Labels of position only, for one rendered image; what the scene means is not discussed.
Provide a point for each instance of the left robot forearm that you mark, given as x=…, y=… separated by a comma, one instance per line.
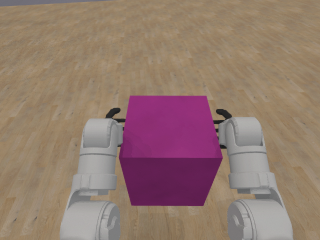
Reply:
x=96, y=167

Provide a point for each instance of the right robot hand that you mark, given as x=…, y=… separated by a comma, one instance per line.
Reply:
x=225, y=114

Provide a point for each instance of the right robot upper arm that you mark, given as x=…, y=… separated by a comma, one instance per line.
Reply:
x=258, y=219

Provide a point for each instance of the left robot upper arm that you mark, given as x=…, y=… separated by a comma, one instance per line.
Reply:
x=91, y=220

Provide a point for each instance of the carton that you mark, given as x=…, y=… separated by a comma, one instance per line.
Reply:
x=170, y=153

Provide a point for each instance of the left robot hand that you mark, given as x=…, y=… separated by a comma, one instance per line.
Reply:
x=111, y=113

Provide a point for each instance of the right robot forearm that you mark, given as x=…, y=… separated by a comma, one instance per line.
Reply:
x=246, y=150

